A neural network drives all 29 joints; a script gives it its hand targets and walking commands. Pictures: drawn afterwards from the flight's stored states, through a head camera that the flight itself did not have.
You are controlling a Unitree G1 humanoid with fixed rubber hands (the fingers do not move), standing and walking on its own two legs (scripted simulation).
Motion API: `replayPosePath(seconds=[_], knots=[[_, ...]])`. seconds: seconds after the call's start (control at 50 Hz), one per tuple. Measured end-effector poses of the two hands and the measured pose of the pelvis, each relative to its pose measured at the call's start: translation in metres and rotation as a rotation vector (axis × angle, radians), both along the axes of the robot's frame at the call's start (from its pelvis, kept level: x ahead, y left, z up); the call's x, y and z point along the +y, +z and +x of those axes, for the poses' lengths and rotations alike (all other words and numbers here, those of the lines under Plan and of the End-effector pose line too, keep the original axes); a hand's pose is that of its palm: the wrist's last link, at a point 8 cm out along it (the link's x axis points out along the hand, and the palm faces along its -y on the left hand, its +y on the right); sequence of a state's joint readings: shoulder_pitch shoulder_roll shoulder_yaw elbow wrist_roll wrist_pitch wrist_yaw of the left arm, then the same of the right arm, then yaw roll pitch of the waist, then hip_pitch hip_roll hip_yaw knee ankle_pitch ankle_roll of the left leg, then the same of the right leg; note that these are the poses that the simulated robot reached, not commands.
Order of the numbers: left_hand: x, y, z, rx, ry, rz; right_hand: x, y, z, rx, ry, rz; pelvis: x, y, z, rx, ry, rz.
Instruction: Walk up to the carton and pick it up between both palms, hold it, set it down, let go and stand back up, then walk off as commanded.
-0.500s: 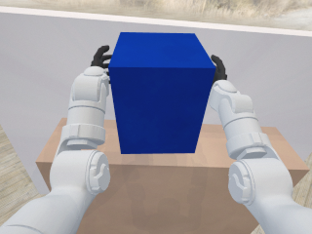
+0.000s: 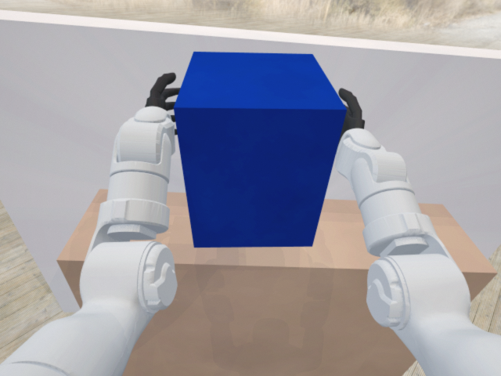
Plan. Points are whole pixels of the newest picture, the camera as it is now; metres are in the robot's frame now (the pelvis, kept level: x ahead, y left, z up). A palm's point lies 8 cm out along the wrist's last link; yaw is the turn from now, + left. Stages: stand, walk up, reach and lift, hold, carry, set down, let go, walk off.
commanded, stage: hold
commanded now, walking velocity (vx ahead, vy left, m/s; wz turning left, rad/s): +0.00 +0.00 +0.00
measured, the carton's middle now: (253, 150) +0.41 +0.02 +0.22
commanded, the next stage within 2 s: none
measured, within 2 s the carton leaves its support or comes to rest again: neither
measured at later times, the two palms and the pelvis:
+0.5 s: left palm (158, 120) +0.39 +0.17 +0.27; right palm (348, 138) +0.39 -0.13 +0.26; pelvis +0.00 +0.00 +0.00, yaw +0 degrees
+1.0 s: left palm (158, 120) +0.39 +0.17 +0.27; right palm (348, 138) +0.39 -0.13 +0.26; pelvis +0.00 +0.00 +0.00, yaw +0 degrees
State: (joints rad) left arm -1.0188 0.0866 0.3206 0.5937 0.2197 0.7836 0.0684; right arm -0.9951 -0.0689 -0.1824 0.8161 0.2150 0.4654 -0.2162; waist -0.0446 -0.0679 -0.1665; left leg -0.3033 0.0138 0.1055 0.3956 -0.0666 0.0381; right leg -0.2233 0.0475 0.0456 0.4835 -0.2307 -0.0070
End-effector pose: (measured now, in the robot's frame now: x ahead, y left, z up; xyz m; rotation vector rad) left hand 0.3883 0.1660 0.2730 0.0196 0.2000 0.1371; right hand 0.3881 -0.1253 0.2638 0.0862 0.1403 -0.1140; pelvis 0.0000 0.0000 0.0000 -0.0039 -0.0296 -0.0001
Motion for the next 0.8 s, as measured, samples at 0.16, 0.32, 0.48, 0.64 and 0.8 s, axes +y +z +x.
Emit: replayPosePath(seconds=[0.16,0.32,0.48,0.64,0.8], knots=[[-0.0001,0.0001,0.0,0.0,0.0,0.001,-0.0001,-0.0001,-0.0001,0.0,0.0,0.001,0.0,0.0,0.0,0.0,0.0,0.0],[-0.0003,0.0002,0.0,0.0,0.0,0.001,-0.0002,-0.0002,0.0,0.001,0.0,0.001,0.0001,0.0,0.0,0.0,0.0,0.0],[-0.0002,0.0003,0.0,0.0,0.0,0.001,-0.0002,-0.0002,-0.0001,0.001,0.0,0.002,0.0001,0.0,0.0,0.0,0.0,0.0],[-0.0002,0.0003,0.0,0.0,0.0,0.001,-0.0002,-0.0003,-0.0001,0.002,0.0,0.002,0.0002,0.0,0.0,0.0,0.0,0.0],[-0.0003,0.0004,0.0,-0.001,-0.001,0.001,-0.0003,-0.0003,-0.0002,0.002,-0.001,0.002,0.0002,0.0,-0.0001,0.0,-0.001,0.0]])
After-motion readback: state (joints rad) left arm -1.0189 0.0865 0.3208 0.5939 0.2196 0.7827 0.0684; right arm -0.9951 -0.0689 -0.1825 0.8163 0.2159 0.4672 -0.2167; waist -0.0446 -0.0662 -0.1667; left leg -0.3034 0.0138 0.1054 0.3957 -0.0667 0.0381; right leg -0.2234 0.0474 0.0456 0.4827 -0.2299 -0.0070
